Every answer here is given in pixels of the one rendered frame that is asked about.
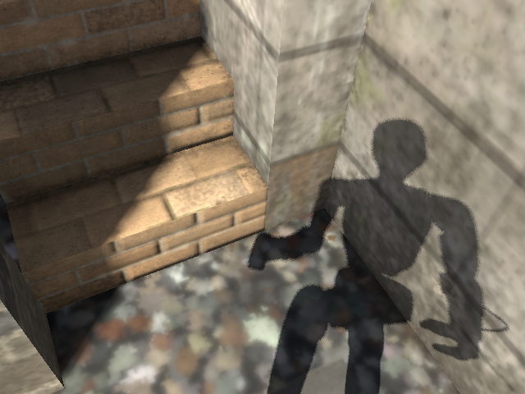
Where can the stairs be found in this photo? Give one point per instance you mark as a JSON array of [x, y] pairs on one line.
[[117, 154]]

